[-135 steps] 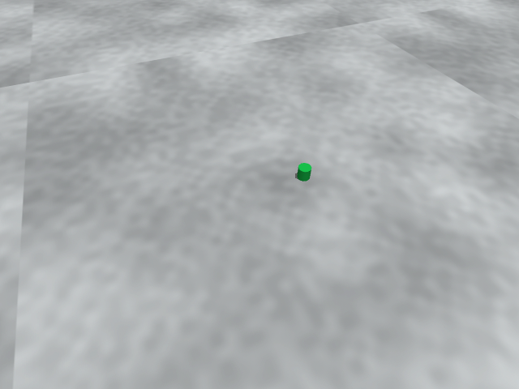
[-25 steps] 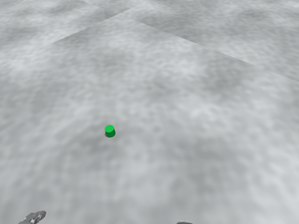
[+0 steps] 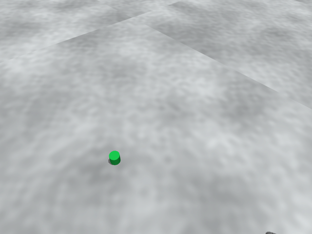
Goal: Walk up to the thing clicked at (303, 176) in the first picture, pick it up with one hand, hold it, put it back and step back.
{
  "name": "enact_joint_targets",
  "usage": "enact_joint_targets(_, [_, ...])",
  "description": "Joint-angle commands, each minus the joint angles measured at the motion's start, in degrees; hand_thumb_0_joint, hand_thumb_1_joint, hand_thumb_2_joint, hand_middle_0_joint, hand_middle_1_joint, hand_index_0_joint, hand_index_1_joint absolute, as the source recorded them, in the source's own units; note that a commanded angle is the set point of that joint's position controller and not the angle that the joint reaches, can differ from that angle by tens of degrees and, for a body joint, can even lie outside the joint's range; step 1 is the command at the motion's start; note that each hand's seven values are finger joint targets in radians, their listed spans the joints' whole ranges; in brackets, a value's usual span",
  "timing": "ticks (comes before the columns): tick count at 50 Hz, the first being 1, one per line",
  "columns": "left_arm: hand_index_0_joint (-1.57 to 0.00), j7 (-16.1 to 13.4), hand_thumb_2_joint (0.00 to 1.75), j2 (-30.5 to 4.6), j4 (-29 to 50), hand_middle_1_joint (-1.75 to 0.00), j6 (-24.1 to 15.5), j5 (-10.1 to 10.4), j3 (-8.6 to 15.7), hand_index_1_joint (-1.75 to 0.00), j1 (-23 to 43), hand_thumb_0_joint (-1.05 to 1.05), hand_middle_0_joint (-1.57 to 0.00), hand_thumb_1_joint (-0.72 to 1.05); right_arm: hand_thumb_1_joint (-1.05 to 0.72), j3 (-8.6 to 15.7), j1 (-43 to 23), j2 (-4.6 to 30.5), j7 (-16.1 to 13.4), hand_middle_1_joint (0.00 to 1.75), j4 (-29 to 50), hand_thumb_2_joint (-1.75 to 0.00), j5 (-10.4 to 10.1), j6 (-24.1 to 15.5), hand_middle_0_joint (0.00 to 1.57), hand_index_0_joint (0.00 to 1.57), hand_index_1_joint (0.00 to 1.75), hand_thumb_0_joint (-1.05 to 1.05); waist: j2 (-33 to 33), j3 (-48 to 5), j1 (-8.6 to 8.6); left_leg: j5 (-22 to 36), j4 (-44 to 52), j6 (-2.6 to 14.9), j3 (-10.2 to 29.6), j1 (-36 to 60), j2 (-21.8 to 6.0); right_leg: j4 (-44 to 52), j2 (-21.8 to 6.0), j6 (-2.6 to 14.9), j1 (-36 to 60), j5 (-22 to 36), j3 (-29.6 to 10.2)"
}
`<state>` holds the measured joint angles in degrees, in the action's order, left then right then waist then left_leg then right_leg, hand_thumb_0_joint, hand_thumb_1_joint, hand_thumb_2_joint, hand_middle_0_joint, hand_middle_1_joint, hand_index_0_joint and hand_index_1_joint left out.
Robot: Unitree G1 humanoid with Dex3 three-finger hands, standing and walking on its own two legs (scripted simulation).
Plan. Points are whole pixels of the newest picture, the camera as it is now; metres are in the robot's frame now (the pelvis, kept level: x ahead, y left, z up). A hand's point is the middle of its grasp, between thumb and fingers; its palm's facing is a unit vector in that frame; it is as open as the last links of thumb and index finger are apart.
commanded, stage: walk up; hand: left
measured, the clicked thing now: (114, 157) +0.71 +0.26 -0.72
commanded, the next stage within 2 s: none
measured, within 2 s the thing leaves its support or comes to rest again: neither
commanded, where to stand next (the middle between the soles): +0.34 +0.02 m, yaw +1 degrees
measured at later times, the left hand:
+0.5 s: hand (63, 204) +0.23 +0.26 -0.10, palm faces +0.00 -0.90 -0.43, open 7.4 cm
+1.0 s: hand (62, 176) +0.32 +0.31 -0.15, palm faces -0.04 -0.92 -0.38, open 7.4 cm
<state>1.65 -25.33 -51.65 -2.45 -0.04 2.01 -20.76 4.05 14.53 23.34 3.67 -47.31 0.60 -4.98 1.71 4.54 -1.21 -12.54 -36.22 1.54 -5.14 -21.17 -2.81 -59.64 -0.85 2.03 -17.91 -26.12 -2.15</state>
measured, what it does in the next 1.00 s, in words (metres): walks ahead: right foot, then left foot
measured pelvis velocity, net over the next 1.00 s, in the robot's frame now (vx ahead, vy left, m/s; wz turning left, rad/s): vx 0.27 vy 0.03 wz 0.00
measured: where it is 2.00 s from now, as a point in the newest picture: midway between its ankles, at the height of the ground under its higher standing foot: (147, 223)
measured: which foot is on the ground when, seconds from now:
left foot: down 0.00-0.32, up 0.34-0.68, down 0.70-1.00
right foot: up 0.00-0.30, down 0.32-0.72, up 0.74-1.00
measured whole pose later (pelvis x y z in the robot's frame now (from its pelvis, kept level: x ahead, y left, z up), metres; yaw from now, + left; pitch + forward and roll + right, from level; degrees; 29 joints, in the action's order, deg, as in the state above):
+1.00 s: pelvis +0.27 +0.03 +0.00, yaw +0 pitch -2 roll +0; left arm 0.5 -24.1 -54.0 -0.6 -0.5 2.0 -15.0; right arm 1.6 13.9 23.0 1.0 -50.4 0.6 -2.2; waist 1.3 5.5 0.5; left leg -15.3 -36.8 1.3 -4.6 -19.4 -2.3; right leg -43.5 -3.1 1.2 -22.7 -20.1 1.2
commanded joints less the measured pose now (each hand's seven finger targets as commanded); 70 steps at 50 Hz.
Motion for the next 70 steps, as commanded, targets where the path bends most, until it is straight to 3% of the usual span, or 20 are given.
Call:
enact_joint_targets(1, [-0.20,-0.32,0.90,-12.12,3.37,-0.30,-2.39,0.47,3.55,-0.30,-2.28,0.00,-0.20,0.90,-0.90,3.74,4.50,15.45,-1.70,0.30,3.09,-0.90,-1.05,-0.74,0.20,0.20,0.30,0.00,-9.88,-1.06,1.60,-4.20,20.83,9.99,18.38,12.56,-14.73,-2.88,-4.78,0.45,-16.09,4.52,-1.56])
enact_joint_targets(7, [-0.20,1.33,0.90,-9.87,4.87,-0.30,-1.76,-0.76,3.85,-0.30,2.11,0.00,-0.20,0.90,-0.90,3.67,5.52,16.55,-1.35,0.30,3.90,-0.90,-0.36,-0.60,0.20,0.20,0.30,0.00,-11.58,-0.94,3.10,-6.96,22.11,12.87,14.43,10.61,-13.42,12.98,-5.09,-1.80,-12.26,7.24,3.52])
enact_joint_targets(14, [-0.20,0.60,0.90,-10.22,2.69,-0.30,-3.48,-0.99,5.21,-0.30,-1.68,0.00,-0.20,0.90,-0.90,2.31,2.26,13.80,-0.90,0.30,5.65,-0.90,-0.48,0.66,0.20,0.20,0.30,0.00,-4.15,-4.57,-1.77,-2.47,5.95,7.65,7.49,1.25,-8.65,29.09,-0.03,-0.36,10.95,15.23,6.39])
enact_joint_targets(15, [-0.20,-0.05,0.90,-12.22,1.98,-0.30,-3.93,-1.14,6.05,-0.30,-5.03,0.00,-0.20,0.90,-0.90,1.20,4.06,10.91,-1.03,0.30,5.80,-0.90,-0.50,0.76,0.20,0.20,0.30,0.00,2.99,-6.61,-3.67,-2.72,-4.38,5.71,4.93,-3.68,-5.53,32.27,-1.45,0.83,18.48,10.47,1.94])
enact_joint_targets(16, [-0.20,-0.79,0.90,-17.16,2.32,-0.30,-4.52,-1.35,7.28,-0.30,-8.34,0.00,-0.20,0.90,-0.90,-0.15,4.91,6.71,-0.98,0.30,6.99,-0.90,-0.59,0.69,0.20,0.20,0.30,0.00,16.68,-7.24,-4.63,-13.75,-21.78,2.04,-0.11,-13.36,1.56,41.38,-16.51,5.21,22.50,-0.16,-20.83])
enact_joint_targets(17, [-0.20,-0.76,0.90,-19.71,3.37,-0.30,-4.41,-0.57,7.13,-0.30,-6.77,0.00,-0.20,0.90,-0.90,1.02,3.30,11.02,-1.64,0.30,6.19,-0.90,-0.07,1.53,0.20,0.20,0.30,0.00,11.64,-3.79,-4.66,-19.66,-27.27,0.74,4.77,-19.48,3.16,46.64,-24.47,12.09,18.71,-5.41,-35.79])
enact_joint_targets(18, [-0.20,-0.75,0.90,-18.80,4.48,-0.30,-4.16,0.21,6.71,-0.30,-3.56,0.00,-0.20,0.90,-0.90,1.96,2.46,14.18,-2.02,0.30,5.06,-0.90,0.08,1.84,0.20,0.20,0.30,0.00,5.36,-0.08,-3.14,-17.67,-29.01,0.53,8.89,-19.70,-0.29,46.00,-25.44,14.82,14.03,-5.28,-34.47])
enact_joint_targets(23, [-0.20,-1.14,0.90,-14.54,5.88,-0.30,-4.30,0.16,5.32,-0.30,1.17,0.00,-0.20,0.90,-0.90,2.37,7.17,12.60,-0.72,0.30,0.48,-0.90,-0.14,2.15,0.20,0.20,0.30,0.00,8.23,-1.27,0.09,-8.09,-20.20,-0.54,7.60,-11.59,-2.48,42.92,-14.70,10.41,8.30,13.91,-10.08])
enact_joint_targets(28, [-0.20,-1.07,0.90,-14.60,7.08,-0.30,-4.20,-0.46,5.19,-0.30,1.39,0.00,-0.20,0.90,-0.90,2.38,1.68,10.53,0.27,0.30,1.86,-0.90,0.63,2.45,0.20,0.20,0.30,0.00,7.85,-0.02,-0.80,-2.84,-7.51,-1.58,4.05,-6.91,-2.91,42.10,-13.94,10.57,4.14,13.87,-4.55])
enact_joint_targets(33, [-0.20,-1.57,0.90,-12.07,7.61,-0.30,-2.10,-0.14,2.78,-0.30,6.24,0.00,-0.20,0.90,-0.90,2.64,5.09,9.84,-1.37,0.30,-1.59,-0.90,0.22,1.63,0.20,0.20,0.30,0.00,2.53,-4.35,3.54,5.12,3.72,-0.75,0.30,13.13,1.60,27.22,-10.71,6.52,-5.68,19.11,1.74])
enact_joint_targets(34, [-0.20,-1.64,0.90,-9.59,7.49,-0.30,-1.59,-0.17,1.70,-0.30,4.66,0.00,-0.20,0.90,-0.90,3.10,7.40,11.94,-1.94,0.30,-2.49,-0.90,0.36,1.43,0.20,0.20,0.30,0.00,-2.66,-5.60,4.28,1.74,5.82,0.48,2.63,17.58,0.40,20.80,-8.42,4.39,-8.63,14.12,3.38])
enact_joint_targets(36, [-0.20,-1.91,0.90,-8.88,6.88,-0.30,-0.79,0.00,1.78,-0.30,-0.78,0.00,-0.20,0.90,-0.90,5.19,10.33,21.65,-2.18,0.30,-0.53,-0.90,-0.07,0.70,0.20,0.20,0.30,0.00,-15.73,-6.82,4.72,-13.36,21.12,11.18,38.41,19.01,-20.88,-1.56,1.46,0.50,-19.18,-6.95,3.48])
enact_joint_targets(37, [-0.20,-2.55,0.90,-12.42,5.11,-0.30,-0.43,-0.54,2.62,-0.30,0.67,0.00,-0.20,0.90,-0.90,5.54,7.84,21.53,-2.26,0.30,-0.31,-0.90,-0.78,0.97,0.20,0.20,0.30,0.00,-10.96,-4.70,4.24,-16.28,21.12,14.00,40.27,14.81,-22.16,-6.17,-1.32,0.87,-18.95,-6.95,-0.26])
enact_joint_targets(41, [-0.20,-1.85,0.90,-11.48,1.01,-0.30,-0.18,0.01,2.91,-0.30,-2.65,0.00,-0.20,0.90,-0.90,3.17,0.93,16.21,-3.13,0.30,0.86,-0.90,-0.32,0.73,0.20,0.20,0.30,0.00,-12.39,-2.66,0.36,-2.62,17.35,9.49,18.07,6.95,-12.72,0.87,-4.53,0.14,-12.12,2.11,-0.07])
enact_joint_targets(50, [-0.20,-2.11,0.90,-7.52,-1.83,-0.30,0.52,-0.78,3.09,-0.30,1.32,0.00,-0.20,0.90,-0.90,0.35,-4.92,12.86,-3.79,0.30,0.74,-0.90,-0.81,2.07,0.20,0.20,0.30,0.00,-7.95,-6.76,-1.08,8.87,5.59,7.13,11.17,-0.49,-10.84,26.82,-0.78,0.17,6.98,12.83,4.03])
enact_joint_targets(51, [-0.20,-2.23,0.90,-8.74,-1.70,-0.30,0.15,-1.09,3.30,-0.30,2.66,0.00,-0.20,0.90,-0.90,-0.54,-4.43,10.75,-3.81,0.30,0.41,-0.90,-1.19,2.22,0.20,0.20,0.30,0.00,-4.85,-7.18,-1.24,6.89,3.24,4.36,9.93,-1.81,-9.15,30.39,-2.70,1.38,9.02,15.77,0.84])
enact_joint_targets(53, [-0.20,-2.17,0.90,-13.62,-0.14,-0.30,-0.50,-0.79,3.34,-0.30,10.10,0.00,-0.20,0.90,-0.90,-1.41,-2.64,7.60,-4.16,0.30,-1.34,-0.90,-1.70,2.75,0.20,0.20,0.30,0.00,6.47,-4.78,2.27,-9.17,-3.97,-0.52,3.91,0.86,0.50,38.90,-16.77,8.31,-0.48,16.22,-18.02])
enact_joint_targets(54, [-0.20,-1.88,0.90,-13.25,0.30,-0.30,-0.30,-0.59,2.81,-0.30,14.19,0.00,-0.20,0.90,-0.90,-0.65,-2.20,9.58,-4.44,0.30,-3.65,-0.90,-1.55,2.93,0.20,0.20,0.30,0.00,5.83,-4.12,3.29,-11.50,-2.45,-0.16,4.37,7.09,0.27,36.81,-16.22,9.67,-4.50,16.68,-15.62])
enact_joint_targets(58, [-0.20,-1.60,0.90,-8.95,-2.48,-0.30,0.52,0.00,1.05,-0.30,13.79,0.00,-0.20,0.90,-0.90,-0.97,-6.16,11.91,-3.83,0.30,-6.78,-0.90,-1.27,2.19,0.20,0.20,0.30,0.00,3.48,-4.88,1.43,-2.22,8.82,2.03,10.69,8.14,-5.31,33.62,-6.10,0.95,-1.54,12.62,-3.63])
enact_joint_targets(70, [-0.20,-1.45,0.90,-7.05,-8.69,-0.30,0.89,0.53,0.57,-0.30,19.30,0.00,-0.20,0.90,-0.90,-2.66,-11.44,10.09,-3.90,0.30,-14.39,-0.90,-0.80,1.73,0.20,0.20,0.30,0.00,-1.07,-8.41,0.64,9.83,16.53,-0.05,8.28,12.06,-5.39,39.14,-6.91,-0.07,10.51,22.77,-2.04])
